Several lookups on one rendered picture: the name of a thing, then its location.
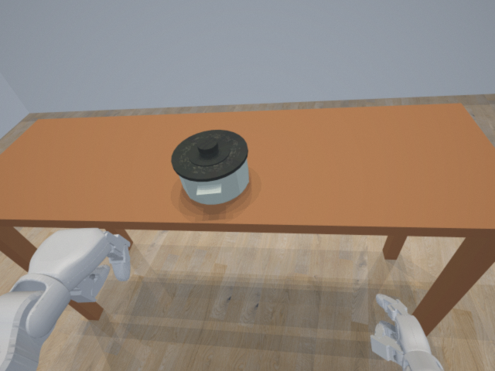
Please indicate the pot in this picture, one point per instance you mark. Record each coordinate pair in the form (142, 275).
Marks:
(218, 191)

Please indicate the robot right hand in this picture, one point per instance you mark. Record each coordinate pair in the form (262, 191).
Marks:
(392, 342)

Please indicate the lid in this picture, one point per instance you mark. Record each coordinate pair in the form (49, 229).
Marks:
(231, 154)

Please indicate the knob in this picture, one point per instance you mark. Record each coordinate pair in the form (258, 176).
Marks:
(207, 145)

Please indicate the table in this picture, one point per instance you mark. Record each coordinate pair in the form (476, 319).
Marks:
(422, 170)

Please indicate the robot left hand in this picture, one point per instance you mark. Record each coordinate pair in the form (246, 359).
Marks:
(72, 255)

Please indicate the right robot forearm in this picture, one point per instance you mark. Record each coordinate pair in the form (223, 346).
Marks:
(420, 361)

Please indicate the left robot forearm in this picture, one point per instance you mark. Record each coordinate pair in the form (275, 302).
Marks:
(28, 315)

